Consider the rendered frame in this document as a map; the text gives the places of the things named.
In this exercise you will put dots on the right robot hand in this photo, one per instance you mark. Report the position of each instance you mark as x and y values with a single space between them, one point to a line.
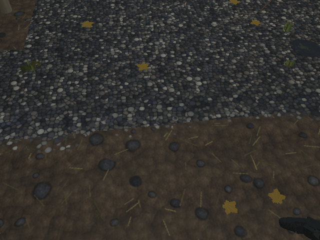
307 226

